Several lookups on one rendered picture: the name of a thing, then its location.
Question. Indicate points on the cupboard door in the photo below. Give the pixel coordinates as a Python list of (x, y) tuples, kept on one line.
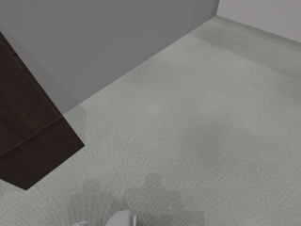
[(23, 110)]

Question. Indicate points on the robot left thigh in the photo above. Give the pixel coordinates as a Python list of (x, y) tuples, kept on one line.
[(122, 218)]

